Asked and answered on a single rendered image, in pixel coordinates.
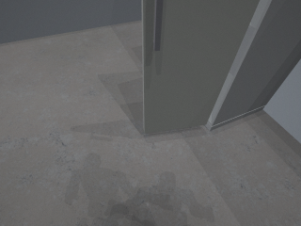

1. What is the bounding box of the fridge door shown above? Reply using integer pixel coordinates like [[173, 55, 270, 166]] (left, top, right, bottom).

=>
[[141, 0, 260, 133]]

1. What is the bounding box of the handle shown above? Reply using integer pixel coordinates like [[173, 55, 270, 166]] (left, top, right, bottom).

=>
[[153, 0, 164, 51]]

